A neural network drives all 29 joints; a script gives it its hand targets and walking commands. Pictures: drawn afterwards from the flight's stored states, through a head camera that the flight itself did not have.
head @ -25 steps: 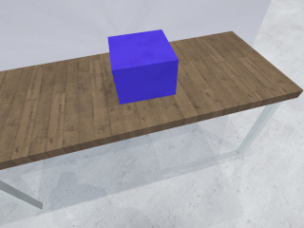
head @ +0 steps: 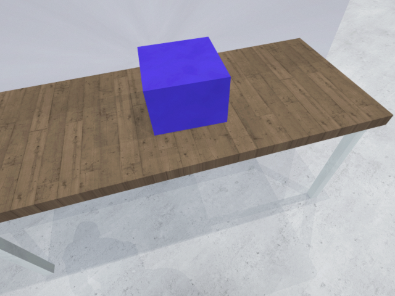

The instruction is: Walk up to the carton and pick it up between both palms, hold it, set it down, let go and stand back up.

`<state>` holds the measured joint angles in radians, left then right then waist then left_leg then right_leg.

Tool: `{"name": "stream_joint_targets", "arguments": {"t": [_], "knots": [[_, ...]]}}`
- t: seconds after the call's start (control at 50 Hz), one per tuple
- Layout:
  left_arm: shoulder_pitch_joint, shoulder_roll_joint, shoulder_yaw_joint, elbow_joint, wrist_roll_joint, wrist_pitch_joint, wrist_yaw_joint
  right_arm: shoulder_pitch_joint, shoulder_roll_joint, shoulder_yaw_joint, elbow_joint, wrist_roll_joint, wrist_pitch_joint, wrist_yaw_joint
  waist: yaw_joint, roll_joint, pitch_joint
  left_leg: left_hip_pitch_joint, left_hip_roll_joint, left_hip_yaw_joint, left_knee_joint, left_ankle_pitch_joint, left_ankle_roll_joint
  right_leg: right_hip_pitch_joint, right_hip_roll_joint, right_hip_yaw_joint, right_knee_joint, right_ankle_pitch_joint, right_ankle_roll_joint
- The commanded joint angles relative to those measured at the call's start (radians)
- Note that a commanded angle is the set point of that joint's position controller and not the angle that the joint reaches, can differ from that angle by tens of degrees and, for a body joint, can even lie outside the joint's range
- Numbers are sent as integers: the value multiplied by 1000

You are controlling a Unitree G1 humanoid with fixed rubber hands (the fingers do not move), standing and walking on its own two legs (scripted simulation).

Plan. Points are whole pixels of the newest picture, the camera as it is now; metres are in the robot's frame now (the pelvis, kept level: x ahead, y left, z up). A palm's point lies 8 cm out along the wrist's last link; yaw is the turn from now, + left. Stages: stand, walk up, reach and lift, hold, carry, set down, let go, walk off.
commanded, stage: stand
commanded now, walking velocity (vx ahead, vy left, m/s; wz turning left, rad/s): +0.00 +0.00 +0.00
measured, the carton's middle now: (182, 84) +0.78 +0.07 -0.03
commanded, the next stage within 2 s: none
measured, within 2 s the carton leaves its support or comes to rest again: neither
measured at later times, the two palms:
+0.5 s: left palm out of the picture -0.05 +0.20 -0.15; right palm out of the picture -0.05 -0.19 -0.15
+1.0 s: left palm out of the picture -0.04 +0.20 -0.15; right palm out of the picture -0.05 -0.19 -0.15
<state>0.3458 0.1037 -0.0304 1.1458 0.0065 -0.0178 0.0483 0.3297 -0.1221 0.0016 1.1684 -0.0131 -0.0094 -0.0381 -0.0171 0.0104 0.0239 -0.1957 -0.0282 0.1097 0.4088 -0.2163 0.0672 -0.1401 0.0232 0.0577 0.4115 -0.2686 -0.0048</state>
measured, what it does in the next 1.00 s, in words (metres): stands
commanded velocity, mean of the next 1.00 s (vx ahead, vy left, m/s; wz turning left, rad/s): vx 0.00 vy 0.00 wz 0.00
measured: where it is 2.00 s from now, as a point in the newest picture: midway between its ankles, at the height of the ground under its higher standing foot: outside the picture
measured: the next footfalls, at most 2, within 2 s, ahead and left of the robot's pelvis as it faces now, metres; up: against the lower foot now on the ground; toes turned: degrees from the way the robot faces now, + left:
none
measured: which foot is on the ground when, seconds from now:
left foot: down 0.00-1.00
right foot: down 0.00-1.00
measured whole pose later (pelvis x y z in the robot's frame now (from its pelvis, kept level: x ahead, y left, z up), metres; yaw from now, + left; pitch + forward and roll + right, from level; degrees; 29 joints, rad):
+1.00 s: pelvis +0.00 +0.01 +0.00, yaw +0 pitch -1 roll +0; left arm 0.34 0.10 -0.03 1.18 0.00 -0.01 0.05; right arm 0.36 -0.11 0.01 1.15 -0.01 -0.02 -0.05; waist -0.01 0.00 0.01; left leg -0.17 -0.05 0.12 0.39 -0.21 0.08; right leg -0.13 0.00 0.07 0.42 -0.28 0.01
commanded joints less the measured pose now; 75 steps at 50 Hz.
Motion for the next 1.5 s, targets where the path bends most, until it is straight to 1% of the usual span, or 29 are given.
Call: {"name": "stream_joint_targets", "arguments": {"t": [0.0,0.16,0.2,0.34,0.44,0.52,0.6,0.62,0.66,0.74,0.78,0.8,0.84,0.86,0.92,0.94,1.0,1.06,1.08,1.12,1.18,1.2,1.32,1.34,1.36,1.38,1.4,1.42,1.48], "knots": [[79,100,21,0,-1,-6,3,88,-54,-5,-2,1,-6,-10,6,-65,24,84,141,-151,-63,120,8,-104,-85,59,-55,164,-42],[101,56,8,25,-2,2,7,92,-32,-1,8,-3,5,-10,13,30,107,50,130,-136,-82,54,3,-137,-86,70,-57,126,-39],[82,39,6,25,5,8,6,119,-26,2,9,1,2,-8,1,-30,88,37,139,-162,-95,47,7,-126,-89,59,-46,111,-43],[108,45,9,33,-2,7,7,90,-76,-10,-11,-3,-7,-12,15,4,62,89,159,-153,-76,121,18,-131,-83,60,-53,133,-34],[82,45,6,31,1,0,3,109,-49,-5,0,2,-2,-11,4,-39,74,66,133,-134,-75,71,14,-128,-88,68,-56,117,-38],[114,45,4,41,-1,1,1,119,-52,-4,2,4,-6,-7,9,1,65,60,140,-141,-72,106,5,-94,-88,66,-63,145,-38],[91,20,-1,30,1,4,-3,121,-74,-13,-1,3,3,-15,5,-40,73,90,140,-140,-81,46,7,-148,-75,63,-59,101,-30],[102,26,0,37,-3,1,-1,116,-59,-14,2,2,2,-15,6,5,56,104,138,-139,-84,50,6,-150,-85,64,-61,108,-27],[92,58,13,35,-1,8,7,111,-62,-7,-16,0,-5,-12,11,-29,79,44,151,-162,-108,19,11,-128,-77,56,-41,101,-32],[105,28,7,37,2,17,7,141,-44,-8,-7,0,1,-14,7,62,61,38,158,-186,-157,-70,3,-114,-64,38,-29,72,-32],[73,52,5,34,5,12,2,137,-58,-7,-12,0,-10,-17,5,-15,60,67,162,-188,-150,-20,2,-141,-67,36,-22,81,-27],[86,48,6,32,0,7,4,112,-104,-15,-24,4,-13,-15,19,32,37,79,169,-175,-140,35,11,-122,-77,40,-31,118,-22],[68,48,5,41,-8,0,2,103,-91,-14,-38,3,-21,-15,10,-51,3,146,160,-169,-101,143,13,-141,-75,43,-31,133,-23],[68,40,3,32,-2,1,3,120,-46,-2,-28,-1,-14,-17,6,2,37,118,156,-158,-101,138,14,-136,-80,44,-33,132,-26],[102,25,2,51,-3,9,7,118,-34,-1,-22,1,-13,-19,15,-4,74,92,151,-151,-84,213,13,-118,-79,46,-33,154,-22],[116,16,2,55,-2,8,7,158,-35,1,-15,7,-9,-17,6,-46,54,104,140,-134,-82,164,12,-117,-94,65,-49,143,-31],[106,28,2,52,-6,6,7,177,-14,9,0,2,-6,-12,-8,27,77,77,151,-157,-87,126,14,-120,-88,69,-56,110,-34],[107,51,5,52,-5,8,3,154,-56,-2,-18,1,-4,-16,4,-74,111,70,157,-154,-88,102,20,-151,-82,62,-57,112,-36],[118,44,4,53,-7,7,2,133,-77,-5,-28,4,-5,-10,14,-29,99,44,149,-146,-91,51,19,-122,-88,73,-61,99,-36],[83,29,5,42,1,9,2,143,-38,-1,-23,3,-3,-7,4,-62,104,28,137,-150,-96,16,14,-132,-92,69,-65,70,-45],[126,44,10,42,-3,10,2,117,-43,-8,-28,3,-4,-7,21,29,90,25,145,-155,-116,-50,9,-142,-84,65,-66,66,-37],[111,30,8,40,2,7,-2,121,-58,-8,-32,2,-4,-10,11,10,61,39,143,-160,-121,-58,6,-129,-77,60,-51,62,-37],[114,57,12,44,-1,-3,4,131,-32,-4,-32,0,-7,-9,-2,11,50,91,144,-147,-99,-15,7,-152,-82,69,-65,75,-42],[101,38,7,37,4,0,2,109,-55,-6,-38,-2,-7,-13,9,-47,79,84,146,-153,-81,37,10,-155,-81,55,-63,100,-44],[86,32,6,25,4,0,2,122,-21,-2,-41,0,-9,-14,2,-19,62,78,142,-149,-77,74,13,-129,-85,62,-62,129,-43],[90,20,4,30,4,1,3,134,-31,-4,-32,0,-6,-14,0,-66,95,46,138,-149,-76,37,12,-154,-88,66,-68,89,-41],[100,23,4,28,0,0,4,167,-58,-7,-22,1,-5,-14,-4,-29,66,50,137,-152,-86,16,8,-133,-81,71,-69,77,-37],[115,36,7,44,3,3,3,145,-27,-3,-25,0,-1,-10,5,-71,103,31,146,-155,-92,0,13,-147,-80,64,-60,69,-40],[144,17,3,37,-2,3,3,151,-42,-6,-29,7,-8,-10,9,-7,53,72,141,-158,-85,39,9,-131,-79,68,-49,109,-41]]}}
